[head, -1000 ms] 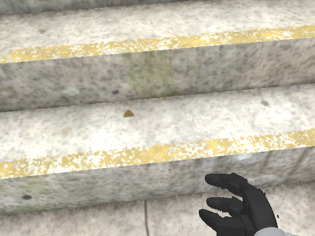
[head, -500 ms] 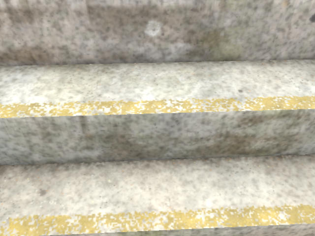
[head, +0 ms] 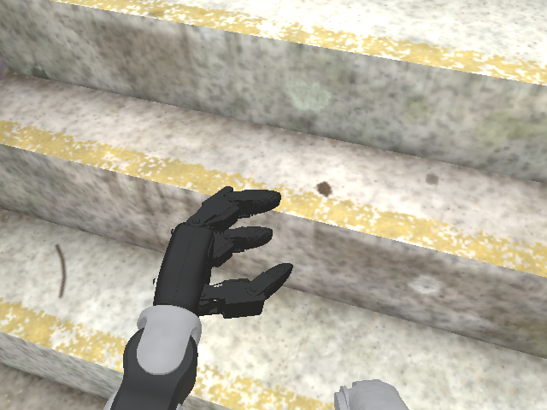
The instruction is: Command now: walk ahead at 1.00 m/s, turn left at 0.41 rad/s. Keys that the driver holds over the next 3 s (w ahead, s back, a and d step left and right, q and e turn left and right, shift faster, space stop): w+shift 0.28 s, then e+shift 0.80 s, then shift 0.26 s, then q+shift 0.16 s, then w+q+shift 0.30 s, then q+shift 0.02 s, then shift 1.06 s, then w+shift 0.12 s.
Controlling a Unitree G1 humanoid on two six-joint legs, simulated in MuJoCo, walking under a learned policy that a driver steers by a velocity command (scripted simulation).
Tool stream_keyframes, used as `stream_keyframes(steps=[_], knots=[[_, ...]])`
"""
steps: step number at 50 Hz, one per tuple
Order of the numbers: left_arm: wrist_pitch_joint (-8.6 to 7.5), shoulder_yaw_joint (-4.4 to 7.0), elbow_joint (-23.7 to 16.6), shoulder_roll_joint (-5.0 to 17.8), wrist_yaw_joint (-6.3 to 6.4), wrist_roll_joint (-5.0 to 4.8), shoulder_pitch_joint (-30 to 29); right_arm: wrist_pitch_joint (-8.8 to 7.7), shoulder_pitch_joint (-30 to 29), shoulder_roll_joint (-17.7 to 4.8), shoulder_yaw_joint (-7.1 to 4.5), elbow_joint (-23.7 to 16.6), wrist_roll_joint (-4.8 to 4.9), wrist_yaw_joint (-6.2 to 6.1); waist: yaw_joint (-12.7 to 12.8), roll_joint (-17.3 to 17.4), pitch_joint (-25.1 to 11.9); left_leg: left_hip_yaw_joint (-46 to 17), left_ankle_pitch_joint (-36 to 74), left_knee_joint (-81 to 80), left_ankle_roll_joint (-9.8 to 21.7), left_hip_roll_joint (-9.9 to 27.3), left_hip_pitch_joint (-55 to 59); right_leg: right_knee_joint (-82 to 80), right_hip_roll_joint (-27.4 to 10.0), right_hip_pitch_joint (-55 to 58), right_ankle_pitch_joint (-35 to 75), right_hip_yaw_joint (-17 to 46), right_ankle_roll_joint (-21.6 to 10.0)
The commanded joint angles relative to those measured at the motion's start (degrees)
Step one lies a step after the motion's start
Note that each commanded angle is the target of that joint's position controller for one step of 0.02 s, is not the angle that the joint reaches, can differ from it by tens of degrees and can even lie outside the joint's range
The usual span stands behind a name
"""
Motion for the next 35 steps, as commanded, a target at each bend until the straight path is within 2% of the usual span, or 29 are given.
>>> stream_keyframes(steps=[1,2,3,4,5,6,7,8,9,10,11,12,15,17,20,21,22,23,24,25,26,27,28,29,30,31,32,33,35], knots=[[2.02,-1.16,-7.5,1.7,1.38,-1.29,-6.8,-0.86,-5.8,-2.5,-0.44,-4.1,1.72,-0.34,4.9,-4.4,0.6,-3.0,43.1,-25.6,6.0,12.2,-20.7,-35.0,-1.8,30.0,1.0,-8.7,-0.3],[2.17,0.29,-2.8,4.1,1.74,-3.05,0.1,-0.93,-7.8,-2.5,-0.18,-5.7,4.33,-0.66,6.7,-2.9,-5.6,1.7,77.3,-19.9,6.7,11.6,-25.4,-41.6,2.5,49.3,1.5,-12.0,0.0],[2.89,1.89,-2.3,7.4,3.31,-4.75,8.0,-2.75,-8.0,-7.4,-1.71,-7.1,4.77,-0.76,9.0,6.6,-11.2,-0.3,107.7,-12.3,7.7,14.8,-19.0,-43.1,3.1,56.4,-1.7,-10.2,0.6],[3.06,3.61,-0.8,10.3,3.93,-5.27,12.6,-4.65,-7.8,-11.9,-3.72,-7.6,5.60,-0.57,10.9,6.7,-18.8,-2.4,122.5,1.5,5.3,16.6,-13.6,-48.8,1.7,62.5,-3.2,-5.6,0.0],[2.49,5.26,3.0,13.0,4.08,-5.05,18.6,-5.14,-7.8,-13.6,-4.69,-8.7,6.39,0.23,13.0,-1.9,-29.0,-2.6,117.8,20.7,0.2,13.2,-19.8,-59.6,-1.8,76.8,-3.1,3.7,-2.8],[3.38,7.21,7.9,17.2,3.96,-4.55,29.8,-4.83,-9.7,-14.7,-5.54,-9.7,4.71,1.49,16.9,-11.1,-37.4,2.3,97.5,41.0,-4.7,4.8,-17.5,-73.9,-4.1,80.5,-12.4,9.1,-5.3],[3.87,8.78,14.3,17.0,2.58,-8.18,25.9,-4.64,-14.1,-8.2,-4.95,-11.2,0.44,1.63,13.9,-29.3,-31.0,2.4,22.4,69.1,-6.3,-2.5,-30.0,-77.6,-8.8,79.7,0.4,16.1,-8.0],[4.85,8.65,17.7,12.7,1.69,-7.45,26.9,-5.59,-23.5,2.7,-1.58,-16.2,-3.46,1.14,13.2,-16.4,-19.3,0.3,13.7,92.4,-4.4,-0.8,-42.2,-73.1,-8.6,72.0,12.3,10.9,-7.3],[4.06,9.21,20.8,14.7,1.52,-5.11,25.2,-5.93,-23.8,7.4,0.46,-20.2,-3.27,0.64,8.2,-5.9,-12.9,-1.0,10.8,102.2,-1.9,0.3,-52.8,-83.2,-12.3,69.8,19.6,17.5,-9.2],[3.30,8.98,21.4,12.6,2.01,-3.35,22.8,-4.29,-20.3,7.9,1.82,-23.7,-1.58,0.97,3.2,-0.4,-6.2,-2.5,6.6,103.0,0.2,3.1,-56.5,-97.2,-20.2,59.3,1.7,29.5,-9.0],[1.79,8.77,23.5,10.0,1.72,-3.18,19.3,-2.25,-23.2,9.2,3.16,-26.9,-1.50,0.88,0.2,-1.2,1.1,-5.2,2.3,105.6,0.4,5.5,-61.9,-102.2,-21.7,54.1,-6.1,31.1,-7.9],[0.90,8.25,25.5,8.3,0.78,-3.97,19.8,0.14,-19.4,10.8,4.50,-26.2,-2.24,0.64,-3.5,0.0,4.5,-4.2,0.0,103.0,0.6,7.1,-62.1,-104.3,-18.2,48.5,-8.1,25.4,-4.9],[-1.13,8.22,27.2,10.4,0.60,-4.17,16.0,3.25,-26.8,3.7,3.29,-27.7,0.04,0.11,-4.9,-0.2,14.7,3.2,5.5,79.8,-2.3,8.8,-49.6,-112.6,-12.9,28.5,3.1,6.6,-4.5],[-2.44,8.97,29.4,13.9,0.86,-4.75,22.2,3.60,-27.7,4.5,2.94,-27.4,-0.01,-0.97,-2.9,-4.1,9.3,13.4,2.7,89.8,-2.4,11.9,-51.0,-113.4,-13.3,37.9,28.2,6.3,-8.0],[-1.87,10.56,34.0,16.3,2.48,-4.11,40.4,1.90,-42.9,9.7,4.67,-33.8,-2.36,-0.49,8.5,-6.6,8.4,11.5,-14.6,98.5,-0.4,16.3,-83.1,-114.9,-17.6,74.7,30.7,14.2,-8.2],[2.11,7.63,43.1,12.1,0.32,-0.25,55.6,5.63,-57.9,4.9,9.30,-39.0,-3.43,2.26,12.4,-1.8,-11.7,5.2,-27.4,85.8,2.5,11.2,-94.4,-101.5,-17.0,87.9,35.1,21.8,-6.5],[3.92,7.05,44.2,12.7,-1.88,1.47,58.5,7.68,-61.0,8.3,10.09,-41.4,-3.68,2.42,11.3,-3.6,-11.1,6.6,-24.9,73.1,4.8,13.6,-93.7,-101.9,-16.0,87.7,44.0,19.5,-4.4],[4.78,7.30,41.7,14.1,-3.00,2.19,50.5,8.31,-56.0,9.2,10.82,-39.9,-4.05,2.41,7.3,-6.3,-12.7,9.2,-15.7,65.4,6.5,15.1,-78.1,-108.4,-15.2,73.0,38.3,16.5,-4.4],[4.78,9.59,38.2,20.9,-7.09,-1.24,41.8,9.29,-53.8,6.8,10.75,-38.5,-1.87,3.44,2.6,-11.2,-10.9,13.9,-32.9,56.2,4.3,10.7,-50.7,-122.2,-15.5,48.9,35.2,13.2,-6.7],[3.96,9.88,38.4,23.3,-9.19,-0.68,39.2,9.84,-47.5,6.7,10.11,-34.2,1.55,3.76,-1.9,-14.3,-11.9,15.6,-11.6,58.7,2.5,9.6,-32.8,-124.7,-19.0,39.5,54.8,13.2,-8.4],[1.19,10.32,32.5,27.3,-10.65,-4.32,30.3,8.59,-33.8,0.7,6.61,-29.8,3.77,3.96,-10.1,-15.3,-15.2,19.7,-1.6,59.8,-1.5,4.9,-17.1,-116.5,-16.1,42.9,93.5,6.3,-5.3],[-1.00,11.47,29.6,29.3,-11.05,-6.70,24.2,8.49,-24.6,-6.5,4.13,-25.2,4.06,3.24,-14.2,-7.5,-20.6,17.2,2.7,38.3,-0.3,3.9,-8.3,-106.1,-13.0,44.8,101.9,4.8,-1.9],[-2.89,9.89,28.1,22.3,-10.53,-2.99,29.4,7.96,-14.8,-8.7,3.28,-20.3,1.93,1.87,-12.7,6.1,-30.2,-2.2,21.3,29.3,6.2,12.6,13.0,-86.8,-9.3,27.7,77.2,9.9,1.1],[-1.28,7.71,29.6,13.1,-9.94,-1.13,41.6,8.10,-4.1,-11.4,2.49,-17.1,-0.73,0.87,-9.0,22.1,-43.7,-34.9,30.6,15.8,18.8,32.1,18.4,-60.9,-1.7,29.0,25.1,12.8,2.1],[1.21,9.82,32.4,18.0,-9.09,-3.82,39.7,6.93,-5.7,-12.1,1.08,-15.8,-1.77,1.33,-10.8,19.5,-30.3,-41.2,3.5,5.4,16.9,31.9,3.0,-26.1,2.1,23.9,26.5,20.3,2.4],[1.87,10.35,31.7,16.3,-7.84,-5.15,38.2,4.97,-15.6,-12.1,1.56,-14.3,-0.16,1.53,-4.2,19.6,-19.1,-34.1,-19.1,2.3,10.4,30.9,-8.7,-13.4,1.4,16.0,26.6,20.3,2.2],[2.01,9.42,32.5,13.0,-6.42,-6.01,39.3,3.76,-25.2,-8.2,2.37,-12.6,1.62,1.72,1.0,15.7,-12.2,-24.8,-24.4,5.1,7.5,29.3,-18.2,-6.9,-0.2,12.7,25.0,17.5,2.4],[2.35,8.18,33.4,10.6,-5.80,-5.18,39.2,3.00,-30.8,-0.7,3.98,-11.4,1.71,1.96,4.2,3.5,-9.3,-14.6,-21.8,8.2,5.8,27.5,-22.0,-8.8,-1.6,11.8,24.0,15.7,2.2],[3.95,6.60,33.4,7.5,-6.19,-4.60,37.6,1.58,-37.9,7.0,5.31,-11.0,1.04,0.89,8.0,-2.8,-7.7,-3.7,-13.6,5.8,4.6,26.3,-25.8,-15.6,-4.6,14.2,16.9,13.8,2.8]])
